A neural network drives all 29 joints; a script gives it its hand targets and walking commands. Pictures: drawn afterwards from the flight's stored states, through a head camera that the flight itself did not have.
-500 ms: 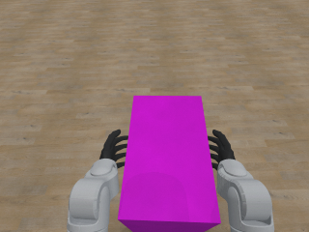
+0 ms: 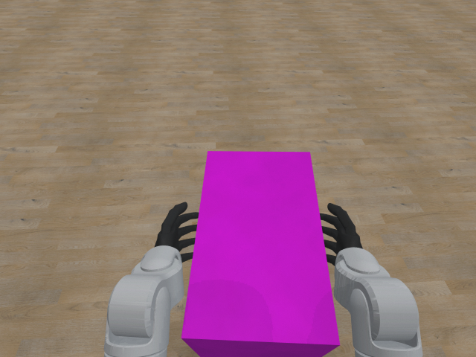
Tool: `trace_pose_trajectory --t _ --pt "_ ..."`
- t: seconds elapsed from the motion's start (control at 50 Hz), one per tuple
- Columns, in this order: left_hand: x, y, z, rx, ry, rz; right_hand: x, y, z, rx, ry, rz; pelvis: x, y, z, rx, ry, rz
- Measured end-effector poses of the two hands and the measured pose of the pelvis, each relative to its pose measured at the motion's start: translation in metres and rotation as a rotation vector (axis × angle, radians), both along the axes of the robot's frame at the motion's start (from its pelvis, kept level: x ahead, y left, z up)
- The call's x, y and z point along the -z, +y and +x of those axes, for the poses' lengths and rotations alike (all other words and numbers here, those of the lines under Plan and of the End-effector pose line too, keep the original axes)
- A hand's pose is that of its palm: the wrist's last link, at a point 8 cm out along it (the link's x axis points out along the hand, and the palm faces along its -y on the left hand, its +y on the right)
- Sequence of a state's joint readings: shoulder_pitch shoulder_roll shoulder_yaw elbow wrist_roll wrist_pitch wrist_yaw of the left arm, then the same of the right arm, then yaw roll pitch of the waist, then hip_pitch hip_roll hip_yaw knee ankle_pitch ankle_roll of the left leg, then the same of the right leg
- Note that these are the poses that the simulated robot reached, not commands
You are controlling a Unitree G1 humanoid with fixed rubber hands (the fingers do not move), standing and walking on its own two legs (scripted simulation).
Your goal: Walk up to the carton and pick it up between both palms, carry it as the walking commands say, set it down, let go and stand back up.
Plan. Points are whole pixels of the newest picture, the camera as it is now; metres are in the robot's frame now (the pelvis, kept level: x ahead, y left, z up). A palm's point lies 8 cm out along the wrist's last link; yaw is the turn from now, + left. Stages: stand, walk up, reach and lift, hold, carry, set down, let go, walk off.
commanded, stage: carry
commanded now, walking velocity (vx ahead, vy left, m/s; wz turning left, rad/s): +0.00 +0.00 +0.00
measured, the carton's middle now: (256, 262) +0.28 -0.01 +0.03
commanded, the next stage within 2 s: hold in 0.98 s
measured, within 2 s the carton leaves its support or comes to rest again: neither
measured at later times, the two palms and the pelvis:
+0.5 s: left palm (183, 287) +0.21 +0.10 +0.09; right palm (375, 297) +0.20 -0.16 +0.09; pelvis -0.05 -0.02 +0.00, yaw -1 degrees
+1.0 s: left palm (182, 288) +0.21 +0.10 +0.08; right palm (372, 297) +0.20 -0.16 +0.08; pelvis -0.05 -0.02 +0.00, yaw -1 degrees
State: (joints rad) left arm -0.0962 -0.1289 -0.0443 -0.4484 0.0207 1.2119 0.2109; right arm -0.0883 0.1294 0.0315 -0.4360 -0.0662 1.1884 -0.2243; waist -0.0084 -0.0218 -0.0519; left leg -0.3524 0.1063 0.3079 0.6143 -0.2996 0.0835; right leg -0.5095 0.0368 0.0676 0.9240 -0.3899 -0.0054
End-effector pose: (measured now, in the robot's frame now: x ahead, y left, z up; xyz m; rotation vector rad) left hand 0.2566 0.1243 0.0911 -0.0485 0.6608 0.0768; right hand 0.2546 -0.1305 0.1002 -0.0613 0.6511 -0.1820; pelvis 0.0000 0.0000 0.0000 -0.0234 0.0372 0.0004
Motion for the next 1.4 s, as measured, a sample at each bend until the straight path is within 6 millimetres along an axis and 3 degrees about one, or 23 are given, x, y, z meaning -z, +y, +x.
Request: trace_pose_trajectory --t 0.1,0.18,0.42,0.6,1.0,1.08,1.14,1.3,1.4 --pt "-0.001 -0.02 -0.008 0.012 -0.009 0.036 0.008 -0.02 -0.011 0.009 -0.008 0.032 0.008 -0.015 -0.007 0.01 -0.005 0.029" --pt "0.004 -0.03 -0.018 0.026 0.051 0.053 0.016 -0.03 -0.024 0.019 0.052 0.043 0.003 -0.021 -0.015 0.015 -0.008 0.029" --pt "0.003 -0.026 -0.043 0.027 0.043 0.04 0.012 -0.026 -0.049 0.022 0.044 0.032 0.001 -0.017 -0.041 0.017 -0.012 0.02" --pt "-0.001 -0.027 -0.051 0.027 0.027 0.042 0.009 -0.028 -0.057 0.022 0.03 0.034 0.001 -0.019 -0.049 0.017 -0.022 0.022" --pt "0.006 -0.025 -0.047 0.03 0.048 0.043 0.016 -0.025 -0.053 0.019 0.052 0.033 0.0 -0.017 -0.047 0.017 -0.028 0.019" --pt "0.048 -0.02 -0.036 0.04 0.083 0.087 0.059 -0.022 -0.037 -0.009 0.097 0.064 -0.001 -0.016 -0.051 -0.005 -0.109 0.017" --pt "0.073 -0.017 -0.043 0.037 0.123 0.095 0.081 -0.018 -0.04 -0.016 0.137 0.053 -0.001 -0.015 -0.049 -0.006 -0.113 0.016" --pt "0.07 0.003 -0.049 -0.064 0.051 0.098 0.079 0.004 -0.022 -0.113 0.06 0.042 -0.002 -0.018 -0.048 -0.007 -0.141 0.021" --pt "0.082 0.008 -0.048 -0.1 0.062 0.092 0.089 0.01 -0.011 -0.145 0.068 0.059 -0.002 -0.021 -0.05 -0.012 -0.176 0.025"
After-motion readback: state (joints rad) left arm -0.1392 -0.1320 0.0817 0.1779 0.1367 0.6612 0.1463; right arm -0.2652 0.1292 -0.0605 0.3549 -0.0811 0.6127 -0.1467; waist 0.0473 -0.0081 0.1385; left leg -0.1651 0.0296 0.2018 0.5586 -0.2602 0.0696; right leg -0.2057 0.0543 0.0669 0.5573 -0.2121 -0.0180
